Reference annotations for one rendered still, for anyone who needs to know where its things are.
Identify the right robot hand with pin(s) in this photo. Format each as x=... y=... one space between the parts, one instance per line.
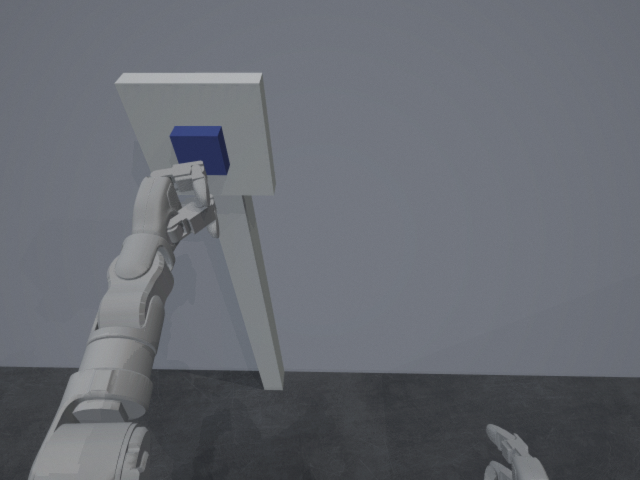
x=515 y=451

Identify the panel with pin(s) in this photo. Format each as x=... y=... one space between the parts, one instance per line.
x=157 y=102

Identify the button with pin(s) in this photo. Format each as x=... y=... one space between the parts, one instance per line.
x=205 y=143

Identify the left robot hand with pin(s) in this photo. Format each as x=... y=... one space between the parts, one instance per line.
x=157 y=209

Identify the left robot upper arm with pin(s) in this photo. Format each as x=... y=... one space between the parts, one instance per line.
x=96 y=451

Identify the left robot forearm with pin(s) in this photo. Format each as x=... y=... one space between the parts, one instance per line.
x=113 y=382

